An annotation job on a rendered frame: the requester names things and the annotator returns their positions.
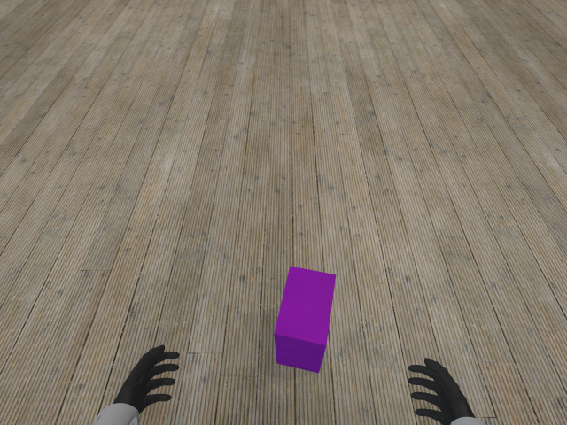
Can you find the robot right hand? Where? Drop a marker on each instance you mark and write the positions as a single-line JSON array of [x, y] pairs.
[[450, 400]]

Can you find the left robot forearm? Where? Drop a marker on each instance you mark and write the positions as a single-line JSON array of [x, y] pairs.
[[118, 414]]

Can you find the robot left hand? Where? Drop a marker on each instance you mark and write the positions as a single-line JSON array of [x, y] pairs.
[[135, 389]]

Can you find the carton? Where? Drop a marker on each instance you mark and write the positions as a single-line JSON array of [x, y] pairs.
[[303, 321]]

